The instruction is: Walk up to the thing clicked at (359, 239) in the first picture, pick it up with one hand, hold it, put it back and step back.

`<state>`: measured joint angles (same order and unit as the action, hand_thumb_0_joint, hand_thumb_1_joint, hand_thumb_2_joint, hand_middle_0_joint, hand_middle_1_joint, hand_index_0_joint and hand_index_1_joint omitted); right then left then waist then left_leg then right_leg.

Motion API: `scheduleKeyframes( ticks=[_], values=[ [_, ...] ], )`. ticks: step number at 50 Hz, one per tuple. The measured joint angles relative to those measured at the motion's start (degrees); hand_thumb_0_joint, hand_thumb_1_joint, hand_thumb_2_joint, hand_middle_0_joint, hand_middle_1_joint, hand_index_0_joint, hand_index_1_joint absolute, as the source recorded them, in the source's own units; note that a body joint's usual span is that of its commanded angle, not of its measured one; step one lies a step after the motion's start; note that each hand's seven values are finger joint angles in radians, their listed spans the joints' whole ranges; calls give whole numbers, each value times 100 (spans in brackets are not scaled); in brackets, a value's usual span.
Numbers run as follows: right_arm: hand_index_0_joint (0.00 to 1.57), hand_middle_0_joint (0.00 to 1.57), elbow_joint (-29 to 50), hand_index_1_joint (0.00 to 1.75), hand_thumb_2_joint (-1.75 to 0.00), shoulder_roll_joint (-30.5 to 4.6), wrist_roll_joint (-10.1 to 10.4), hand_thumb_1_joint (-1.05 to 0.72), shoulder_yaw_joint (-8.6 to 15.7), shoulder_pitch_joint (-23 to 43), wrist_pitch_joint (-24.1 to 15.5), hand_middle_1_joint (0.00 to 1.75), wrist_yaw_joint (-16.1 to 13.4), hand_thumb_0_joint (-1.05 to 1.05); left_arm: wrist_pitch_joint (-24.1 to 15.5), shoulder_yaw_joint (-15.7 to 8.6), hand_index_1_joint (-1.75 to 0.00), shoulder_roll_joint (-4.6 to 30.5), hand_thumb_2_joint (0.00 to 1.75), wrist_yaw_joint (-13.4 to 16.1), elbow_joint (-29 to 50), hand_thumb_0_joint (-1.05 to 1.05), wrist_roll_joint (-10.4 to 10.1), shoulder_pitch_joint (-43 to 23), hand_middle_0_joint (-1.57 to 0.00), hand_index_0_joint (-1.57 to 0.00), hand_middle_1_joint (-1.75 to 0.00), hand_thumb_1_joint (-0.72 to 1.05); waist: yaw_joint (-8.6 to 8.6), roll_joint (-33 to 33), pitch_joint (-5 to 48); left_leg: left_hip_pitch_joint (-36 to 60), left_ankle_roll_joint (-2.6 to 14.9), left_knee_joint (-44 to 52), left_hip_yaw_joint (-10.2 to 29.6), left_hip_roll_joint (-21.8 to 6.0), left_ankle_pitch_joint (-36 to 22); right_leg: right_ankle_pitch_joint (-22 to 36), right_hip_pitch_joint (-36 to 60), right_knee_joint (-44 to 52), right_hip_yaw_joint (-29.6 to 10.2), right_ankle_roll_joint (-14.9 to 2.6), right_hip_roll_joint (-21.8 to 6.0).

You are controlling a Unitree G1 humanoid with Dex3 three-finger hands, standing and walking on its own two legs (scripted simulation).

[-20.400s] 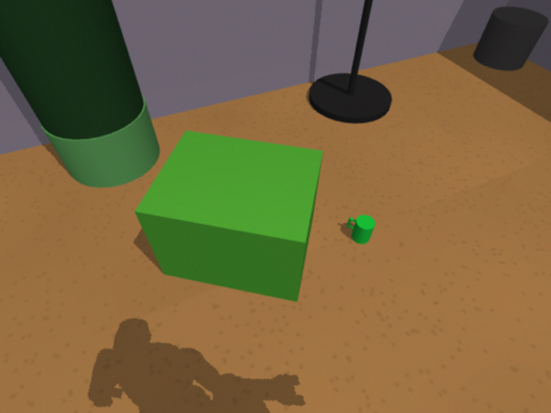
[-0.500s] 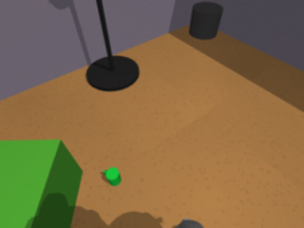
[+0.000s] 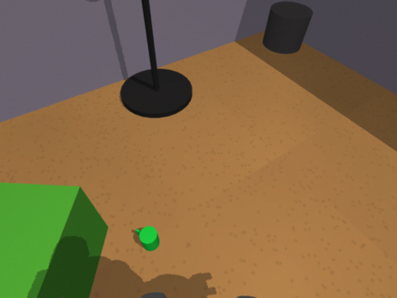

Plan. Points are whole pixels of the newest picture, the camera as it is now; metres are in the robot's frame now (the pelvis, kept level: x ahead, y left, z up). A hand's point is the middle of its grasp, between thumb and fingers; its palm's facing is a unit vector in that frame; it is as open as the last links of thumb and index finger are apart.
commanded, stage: walk up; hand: left
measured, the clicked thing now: (146, 237) +0.47 +0.23 -0.70
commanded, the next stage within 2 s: stand in 1.08 s
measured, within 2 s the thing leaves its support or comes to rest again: neither
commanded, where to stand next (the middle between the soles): +0.06 +0.00 m, yaw -2 degrees
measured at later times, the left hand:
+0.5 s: hand out of the picture +0.09 +0.27 -0.12, palm faces +0.00 -0.93 -0.37, open 7.4 cm
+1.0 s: hand out of the picture +0.12 +0.26 -0.13, palm faces -0.02 -0.94 -0.34, open 7.4 cm
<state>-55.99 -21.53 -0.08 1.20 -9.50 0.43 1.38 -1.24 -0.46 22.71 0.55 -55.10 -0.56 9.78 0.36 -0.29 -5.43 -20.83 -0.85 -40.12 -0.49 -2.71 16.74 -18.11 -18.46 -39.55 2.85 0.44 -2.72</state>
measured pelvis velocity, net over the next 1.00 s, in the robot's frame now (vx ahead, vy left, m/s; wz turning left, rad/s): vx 0.03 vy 0.00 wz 0.00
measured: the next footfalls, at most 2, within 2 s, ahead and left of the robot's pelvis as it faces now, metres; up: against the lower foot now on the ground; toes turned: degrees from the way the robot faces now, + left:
none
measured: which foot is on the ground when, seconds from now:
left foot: down 0.00-1.00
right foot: down 0.00-1.00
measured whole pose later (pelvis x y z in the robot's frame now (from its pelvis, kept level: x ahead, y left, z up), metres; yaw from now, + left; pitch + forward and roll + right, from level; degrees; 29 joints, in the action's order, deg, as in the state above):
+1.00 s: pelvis +0.03 +0.00 +0.03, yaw +0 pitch -2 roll +0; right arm -67.0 -19.9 -0.1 0.8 -5.2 0.6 1.3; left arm -0.9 -0.9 20.2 -0.2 -66.9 0.5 3.6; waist -0.9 0.1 -3.0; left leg -9.7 -0.8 -19.9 -1.3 -1.7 8.4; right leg -9.9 -7.4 -19.2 3.0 2.0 -3.1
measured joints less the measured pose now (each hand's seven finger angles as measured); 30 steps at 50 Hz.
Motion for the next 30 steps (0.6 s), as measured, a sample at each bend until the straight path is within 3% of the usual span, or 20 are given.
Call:
scheduleKeyframes(
  ticks=[4,16,30],
  values=[
    [21,20,-165,30,-90,79,23,-90,-93,209,13,30,1,0,-19,49,-30,-43,90,-33,-292,1,14,-100,-21,-21,-30,90,9,-53,96,139,-2,225,8,4,-74,86,180,298,17,94,4],
    [21,20,-597,30,-90,144,55,-90,-141,739,-9,30,21,0,-37,81,-30,-95,90,-64,-979,1,38,-329,-21,-21,-30,90,86,72,165,649,-7,1184,-26,43,-505,499,674,1229,30,114,-3],
    [21,20,-1036,30,-90,106,39,-91,-69,691,34,30,19,0,-21,16,-30,-211,90,-69,-1219,1,84,-557,-20,-21,-30,90,18,140,225,1078,-16,1912,-71,79,-825,790,1060,1891,18,134,-17]
  ],
)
